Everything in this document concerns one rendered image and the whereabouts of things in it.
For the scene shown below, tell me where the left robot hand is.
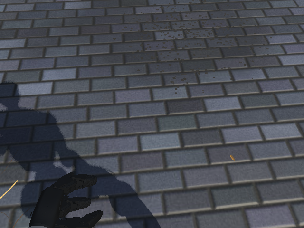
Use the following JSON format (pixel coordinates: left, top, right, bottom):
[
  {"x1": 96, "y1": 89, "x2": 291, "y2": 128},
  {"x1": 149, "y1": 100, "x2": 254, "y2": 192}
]
[{"x1": 28, "y1": 172, "x2": 103, "y2": 228}]

